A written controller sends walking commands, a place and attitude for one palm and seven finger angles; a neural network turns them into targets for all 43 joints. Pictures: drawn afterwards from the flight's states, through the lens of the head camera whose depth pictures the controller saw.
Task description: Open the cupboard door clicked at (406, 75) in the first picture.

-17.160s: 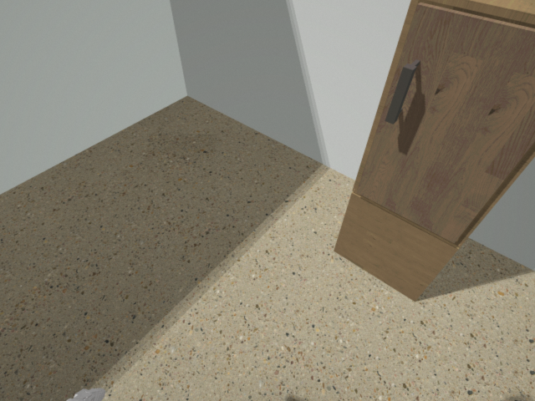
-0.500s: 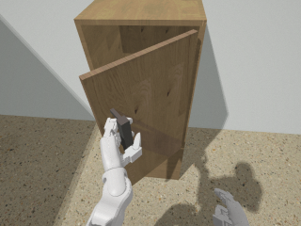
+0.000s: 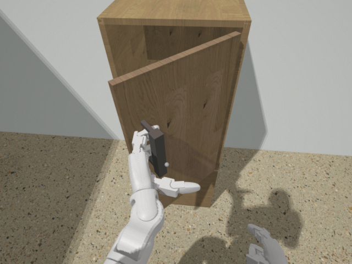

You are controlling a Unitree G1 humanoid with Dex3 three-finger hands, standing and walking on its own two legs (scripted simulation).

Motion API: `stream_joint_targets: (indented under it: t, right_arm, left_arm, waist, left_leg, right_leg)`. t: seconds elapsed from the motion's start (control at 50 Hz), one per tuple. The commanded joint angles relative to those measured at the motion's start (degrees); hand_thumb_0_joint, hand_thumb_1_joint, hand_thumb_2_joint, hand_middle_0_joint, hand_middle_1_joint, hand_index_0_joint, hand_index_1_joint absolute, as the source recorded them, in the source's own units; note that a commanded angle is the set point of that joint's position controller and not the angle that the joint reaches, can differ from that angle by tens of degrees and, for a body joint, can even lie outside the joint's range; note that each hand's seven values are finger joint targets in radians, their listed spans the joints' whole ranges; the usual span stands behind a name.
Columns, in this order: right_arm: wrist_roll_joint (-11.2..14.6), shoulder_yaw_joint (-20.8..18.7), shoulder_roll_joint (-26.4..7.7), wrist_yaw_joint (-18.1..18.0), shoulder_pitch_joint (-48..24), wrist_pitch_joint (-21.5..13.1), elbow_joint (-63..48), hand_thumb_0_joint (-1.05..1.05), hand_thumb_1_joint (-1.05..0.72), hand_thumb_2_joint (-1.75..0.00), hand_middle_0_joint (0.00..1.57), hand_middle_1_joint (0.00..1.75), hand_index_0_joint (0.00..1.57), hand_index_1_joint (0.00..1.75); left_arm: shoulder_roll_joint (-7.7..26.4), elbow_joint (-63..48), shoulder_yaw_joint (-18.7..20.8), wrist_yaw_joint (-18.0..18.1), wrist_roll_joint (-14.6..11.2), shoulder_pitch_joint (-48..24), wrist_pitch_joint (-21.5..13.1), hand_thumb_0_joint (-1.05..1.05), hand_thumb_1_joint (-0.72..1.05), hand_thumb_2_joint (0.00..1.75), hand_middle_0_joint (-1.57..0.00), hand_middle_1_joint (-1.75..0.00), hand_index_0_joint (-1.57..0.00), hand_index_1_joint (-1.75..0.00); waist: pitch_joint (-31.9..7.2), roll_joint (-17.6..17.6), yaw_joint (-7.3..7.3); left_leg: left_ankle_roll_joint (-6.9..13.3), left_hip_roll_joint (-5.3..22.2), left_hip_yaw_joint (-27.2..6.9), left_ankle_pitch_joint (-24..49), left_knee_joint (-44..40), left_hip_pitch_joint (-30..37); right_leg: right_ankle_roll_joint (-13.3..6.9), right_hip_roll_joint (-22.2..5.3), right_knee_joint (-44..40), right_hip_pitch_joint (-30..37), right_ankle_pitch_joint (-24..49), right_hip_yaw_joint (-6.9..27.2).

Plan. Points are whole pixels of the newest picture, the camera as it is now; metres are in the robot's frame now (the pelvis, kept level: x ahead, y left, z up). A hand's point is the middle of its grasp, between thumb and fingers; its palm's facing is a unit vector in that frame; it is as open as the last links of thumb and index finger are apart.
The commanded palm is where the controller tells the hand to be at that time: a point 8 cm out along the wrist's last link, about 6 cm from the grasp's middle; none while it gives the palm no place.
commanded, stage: open thumb and fingers to let go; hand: left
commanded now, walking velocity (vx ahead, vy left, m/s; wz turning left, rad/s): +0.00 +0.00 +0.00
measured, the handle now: (153, 149) +0.35 +0.08 +0.09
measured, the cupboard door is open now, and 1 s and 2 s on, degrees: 45 48 48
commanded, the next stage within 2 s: slide the hand sideways off the handle in 0.10 s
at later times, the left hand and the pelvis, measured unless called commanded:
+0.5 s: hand (170, 177) +0.28 +0.03 +0.09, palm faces -0.16 -0.99 +0.01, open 16.3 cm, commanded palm +0.26 +0.08 +0.09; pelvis -0.01 +0.01 +0.00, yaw +0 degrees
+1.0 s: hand (150, 194) +0.24 +0.07 +0.09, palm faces -0.10 -1.00 -0.01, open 16.3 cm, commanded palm +0.21 +0.13 +0.09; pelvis +0.02 +0.00 +0.00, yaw -1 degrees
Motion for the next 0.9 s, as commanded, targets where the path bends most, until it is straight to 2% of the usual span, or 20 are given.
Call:
stream_joint_targets:
  t: [0.0, 0.02, 0.06, 0.14, 0.18, 0.2, 0.22, 0.24, 0.28, 0.3, 0.34, 0.38, 0.42, 0.5, 0.52, 0.6, 0.66, 0.78, 0.86, 0.88]
  right_arm:
    - [0.1, -1.4, -5.0, -0.5, -9.1, -3.1, -9.1, 0.00, -0.90, -0.90, 0.20, 0.30, 0.20, 0.30]
    - [0.1, -1.3, -5.2, -0.5, -9.2, -3.0, -9.1, 0.00, -0.90, -0.90, 0.20, 0.30, 0.20, 0.30]
    - [0.1, -1.2, -5.0, -0.7, -9.5, -2.8, -8.7, 0.00, -0.90, -0.90, 0.20, 0.30, 0.20, 0.30]
    - [0.0, -1.0, -4.8, -0.8, -9.7, -2.5, -8.8, 0.00, -0.90, -0.90, 0.20, 0.30, 0.20, 0.30]
    - [0.0, -1.0, -4.8, -0.9, -9.9, -2.4, -8.6, 0.00, -0.90, -0.90, 0.20, 0.30, 0.20, 0.30]
    - [0.0, -1.1, -6.9, -0.7, -4.2, -1.9, -7.4, 0.00, -0.90, -0.90, 0.20, 0.30, 0.20, 0.30]
    - [0.8, -1.7, -7.0, -1.3, -3.2, -1.8, -9.3, 0.00, -0.90, -0.90, 0.20, 0.30, 0.20, 0.30]
    - [1.0, -1.3, -6.6, -1.9, -3.5, -2.4, -10.3, 0.00, -0.90, -0.90, 0.20, 0.30, 0.20, 0.30]
    - [1.9, -0.7, -6.7, -2.8, -3.1, -3.7, -11.3, 0.00, -0.90, -0.90, 0.20, 0.30, 0.20, 0.30]
    - [2.5, -0.3, -6.4, -3.1, -3.6, -4.5, -12.2, 0.00, -0.90, -0.90, 0.20, 0.30, 0.20, 0.30]
    - [3.3, 0.3, -6.5, -3.5, -4.4, -5.6, -12.6, 0.00, -0.90, -0.90, 0.20, 0.30, 0.20, 0.30]
    - [3.4, 0.2, -6.7, -3.5, -4.7, -6.6, -12.7, 0.00, -0.90, -0.90, 0.20, 0.30, 0.20, 0.30]
    - [3.1, 0.1, -6.7, -2.8, -4.7, -7.2, -13.3, 0.00, -0.90, -0.90, 0.20, 0.30, 0.20, 0.30]
    - [2.7, -0.2, -6.7, -1.9, -3.6, -7.3, -13.9, 0.00, -0.90, -0.90, 0.20, 0.30, 0.20, 0.30]
    - [2.6, -0.4, -6.9, -1.7, -3.5, -7.2, -14.1, 0.00, -0.90, -0.90, 0.20, 0.30, 0.20, 0.30]
    - [2.7, -0.2, -6.4, -1.3, -3.9, -7.2, -15.3, 0.00, -0.90, -0.90, 0.20, 0.30, 0.20, 0.30]
    - [2.7, -0.1, -6.4, -1.4, -3.7, -7.0, -15.9, 0.00, -0.90, -0.90, 0.20, 0.30, 0.20, 0.30]
    - [2.7, -0.3, -6.5, -1.7, -3.1, -7.8, -17.1, 0.00, -0.90, -0.90, 0.20, 0.30, 0.20, 0.30]
    - [2.5, -0.3, -6.8, -2.0, -2.1, -8.6, -17.5, 0.00, -0.90, -0.90, 0.20, 0.30, 0.20, 0.30]
    - [2.5, -0.3, -6.8, -2.1, -1.6, -8.7, -17.3, 0.00, -0.90, -0.90, 0.20, 0.30, 0.20, 0.30]
  left_arm:
    - [-12.0, -11.9, -1.8, 0.9, 1.2, -16.0, -3.3, 0.00, -0.50, 0.30, -0.18, -0.45, -0.18, -0.45]
    - [-11.6, -11.7, -1.4, 0.9, 1.1, -15.5, -3.2, 0.00, -0.50, 0.30, -0.17, -0.40, -0.17, -0.40]
    - [-11.1, -11.0, -0.7, 1.2, 0.9, -17.7, -3.0, 0.00, -0.50, 0.30, -0.15, -0.30, -0.15, -0.30]
    - [-11.1, -10.2, 0.1, 1.4, 0.6, -17.3, -2.6, 0.00, -0.50, 0.30, -0.15, -0.30, -0.15, -0.30]
    - [-11.2, -9.5, 0.2, 1.5, 0.6, -18.8, -2.8, 0.00, -0.50, 0.30, -0.15, -0.30, -0.15, -0.30]
    - [-5.2, -10.3, -11.7, -11.0, 6.0, -18.4, -5.5, 0.00, -0.50, 0.30, -0.15, -0.30, -0.15, -0.30]
    - [-1.0, -13.5, -7.3, -17.9, 3.8, -21.7, -8.5, 0.00, -0.50, 0.30, -0.15, -0.30, -0.15, -0.30]
    - [0.3, -13.8, -7.1, -23.1, 2.5, -21.5, -10.5, 0.00, -0.50, 0.30, -0.15, -0.30, -0.15, -0.30]
    - [1.6, -13.0, -6.3, -31.1, -1.3, -22.9, -12.8, 0.00, -0.50, 0.30, -0.15, -0.30, -0.15, -0.30]
    - [0.8, -11.8, -4.9, -32.9, -4.0, -21.5, -12.6, 0.00, -0.50, 0.30, -0.15, -0.30, -0.15, -0.30]
    - [-0.3, -9.7, -2.4, -33.0, -8.0, -20.6, -11.4, 0.00, -0.50, 0.30, -0.15, -0.30, -0.15, -0.30]
    - [0.3, -9.8, 0.7, -30.7, -9.4, -19.0, -10.4, 0.00, -0.50, 0.30, -0.15, -0.30, -0.15, -0.30]
    - [1.2, -11.4, 2.3, -28.2, -8.9, -15.2, -10.3, 0.00, -0.50, 0.30, -0.15, -0.30, -0.15, -0.30]
    - [3.5, -14.1, 3.1, -25.5, -5.6, -11.9, -11.1, 0.00, -0.50, 0.30, -0.15, -0.30, -0.15, -0.30]
    - [4.5, -15.0, 3.3, -25.4, -4.6, -10.6, -11.5, 0.00, -0.50, 0.30, -0.15, -0.30, -0.15, -0.30]
    - [5.2, -18.8, 3.8, -26.4, -4.7, -3.2, -11.5, 0.00, -0.50, 0.30, -0.15, -0.30, -0.15, -0.30]
    - [6.1, -22.2, 4.4, -27.0, -4.8, 1.0, -10.8, 0.00, -0.50, 0.30, -0.15, -0.30, -0.15, -0.30]
    - [6.4, -28.9, 3.8, -28.4, -5.5, 8.2, -10.5, 0.00, -0.50, 0.30, -0.15, -0.30, -0.15, -0.30]
    - [8.4, -32.1, 5.0, -29.4, -5.5, 12.3, -11.1, 0.00, -0.50, 0.30, -0.15, -0.30, -0.15, -0.30]
    - [9.1, -31.8, 5.8, -29.7, -5.5, 13.2, -11.1, 0.00, -0.50, 0.30, -0.15, -0.30, -0.15, -0.30]
  waist:
    - [-9.9, -6.3, 0.12]
    - [-10.1, -6.0, 0.66]
    - [-10.0, -6.5, 0.40]
    - [-10.5, -6.7, 0.92]
    - [-9.9, -8.1, 0.41]
    - [-5.4, -10.3, -4.87]
    - [-11.2, -7.1, -3.35]
    - [-12.9, -4.5, -2.58]
    - [-12.2, -4.1, -3.53]
    - [-10.9, -4.3, -2.82]
    - [-7.6, -5.4, -2.81]
    - [-8.1, -6.7, -1.44]
    - [-9.9, -6.4, 0.24]
    - [-9.3, -8.3, 0.29]
    - [-9.6, -7.5, 0.90]
    - [-8.7, -5.4, 1.47]
    - [-8.3, -4.6, 1.59]
    - [-7.2, -5.5, 0.54]
    - [-8.0, -4.7, 0.37]
    - [-7.7, -6.1, 0.26]
  left_leg:
    - [0.6, -1.1, -1.5, 9.0, -5.6, 3.2]
    - [0.6, -1.2, -1.7, 9.0, -5.8, 3.0]
    - [0.6, -1.3, -1.6, 8.2, -6.0, 2.9]
    - [0.6, -1.5, -1.2, 8.4, -5.9, 3.0]
    - [0.7, -1.5, -1.3, 7.6, -5.8, 2.9]
    - [1.9, -1.7, -1.3, 8.8, -6.1, 4.6]
    - [2.1, -1.9, -1.1, 10.8, -5.5, 4.7]
    - [2.3, -2.2, -0.8, 11.1, -4.9, 5.2]
    - [2.3, -2.3, -1.3, 8.2, -4.9, 5.1]
    - [2.1, -2.3, -1.6, 6.3, -5.4, 4.2]
    - [1.6, -2.1, -2.3, 1.6, -6.6, 2.8]
    - [1.2, -2.1, -2.7, 0.0, -7.9, 2.5]
    - [1.1, -1.9, -2.6, 2.0, -8.4, 2.7]
    - [1.3, -1.3, -1.5, 4.8, -8.2, 2.4]
    - [1.3, -1.3, -1.5, 5.3, -8.4, 2.3]
    - [1.3, -1.3, -0.1, 6.1, -8.3, 2.3]
    - [1.3, -1.4, 0.0, 6.9, -8.3, 2.4]
    - [1.5, -1.3, -0.2, 7.4, -6.9, 2.5]
    - [1.5, -1.5, -0.5, 8.5, -5.6, 2.1]
    - [1.5, -1.5, -0.6, 8.8, -5.3, 1.6]
  right_leg:
    - [-0.5, 0.5, -7.8, 2.6, 4.3, 1.3]
    - [-0.6, 0.5, -7.9, 3.1, 4.1, 1.3]
    - [-0.5, 0.4, -8.1, 2.9, 3.3, 1.5]
    - [-0.4, 0.2, -8.8, 3.6, 3.1, 1.9]
    - [-0.3, 0.1, -9.5, 3.0, 1.6, 2.1]
    - [-0.1, 0.1, -8.5, 0.6, 7.8, 4.1]
    - [-0.6, -0.1, -6.6, 2.9, 12.1, 3.8]
    - [-0.5, -0.2, -5.6, 3.8, 13.7, 3.9]
    - [-0.4, -0.1, -5.8, 2.6, 10.7, 3.7]
    - [-0.3, 0.1, -6.5, 2.3, 8.1, 3.5]
    - [0.1, 0.3, -8.1, 0.6, 1.3, 3.0]
    - [0.1, 0.5, -8.4, 1.2, -1.5, 2.6]
    - [-0.1, 0.6, -7.5, 2.9, 0.2, 2.1]
    - [0.2, 0.6, -7.3, 3.6, 3.5, 2.7]
    - [-0.1, 0.5, -7.1, 4.3, 3.6, 2.7]
    - [0.0, 0.5, -7.4, 5.3, 5.8, 3.2]
    - [0.0, 0.5, -7.3, 5.8, 7.3, 3.2]
    - [0.4, 0.6, -6.6, 4.3, 8.4, 2.9]
    - [0.5, 0.6, -5.3, 3.8, 10.1, 2.9]
    - [0.5, 0.6, -5.2, 4.0, 10.8, 2.9]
